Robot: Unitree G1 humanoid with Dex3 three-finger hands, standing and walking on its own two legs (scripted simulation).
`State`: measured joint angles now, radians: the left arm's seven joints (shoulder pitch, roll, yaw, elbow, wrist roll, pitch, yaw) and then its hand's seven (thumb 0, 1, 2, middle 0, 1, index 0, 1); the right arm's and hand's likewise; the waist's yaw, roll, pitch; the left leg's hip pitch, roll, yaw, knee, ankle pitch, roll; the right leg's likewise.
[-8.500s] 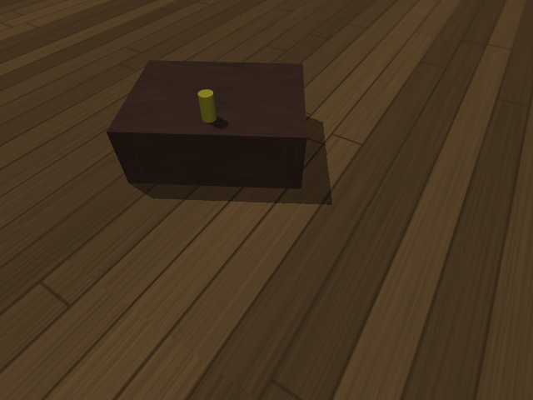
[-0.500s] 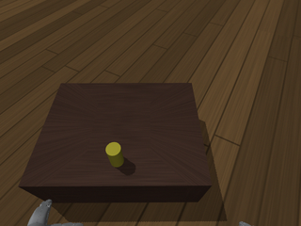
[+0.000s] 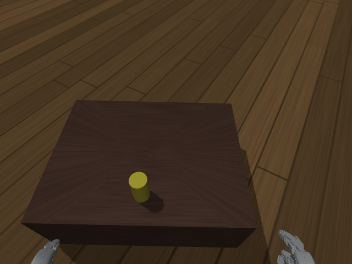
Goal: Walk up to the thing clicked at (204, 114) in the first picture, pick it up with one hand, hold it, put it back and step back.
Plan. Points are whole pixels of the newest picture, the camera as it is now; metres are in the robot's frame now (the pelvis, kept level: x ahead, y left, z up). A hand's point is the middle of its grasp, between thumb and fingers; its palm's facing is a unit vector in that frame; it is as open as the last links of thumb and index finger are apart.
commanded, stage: go down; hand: left
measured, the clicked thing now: (139, 187) +0.47 +0.16 -0.35
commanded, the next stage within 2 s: none
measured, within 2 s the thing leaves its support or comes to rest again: neither
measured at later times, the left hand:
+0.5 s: hand out of the picture +0.12 +0.26 -0.11, palm faces +0.08 -0.94 -0.34, open 17.3 cm
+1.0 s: hand (51, 215) +0.26 +0.31 -0.06, palm faces +0.14 -0.97 -0.21, open 17.3 cm
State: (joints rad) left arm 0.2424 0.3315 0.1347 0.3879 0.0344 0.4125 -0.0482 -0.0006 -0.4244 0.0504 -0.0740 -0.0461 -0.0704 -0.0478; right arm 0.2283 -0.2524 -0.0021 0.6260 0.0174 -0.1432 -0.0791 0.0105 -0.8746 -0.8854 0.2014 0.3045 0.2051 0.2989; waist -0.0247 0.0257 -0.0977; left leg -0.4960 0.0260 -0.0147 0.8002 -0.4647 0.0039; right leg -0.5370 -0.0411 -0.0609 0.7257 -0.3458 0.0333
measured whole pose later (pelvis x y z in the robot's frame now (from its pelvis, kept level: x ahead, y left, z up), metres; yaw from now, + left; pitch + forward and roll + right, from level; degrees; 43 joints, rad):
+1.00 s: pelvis -0.03 +0.00 -0.03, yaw +0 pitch +14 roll -3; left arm -0.16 0.56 0.40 0.68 -0.06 0.21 -0.30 0.00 -0.52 0.08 -0.07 -0.06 -0.06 -0.07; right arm 0.33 -0.28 0.01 0.70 0.01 -0.28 -0.15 0.01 -0.89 -0.89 0.20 0.30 0.21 0.30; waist -0.07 0.01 -0.11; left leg -0.74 0.03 -0.03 1.01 -0.51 0.00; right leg -0.78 -0.04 -0.06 0.92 -0.38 0.02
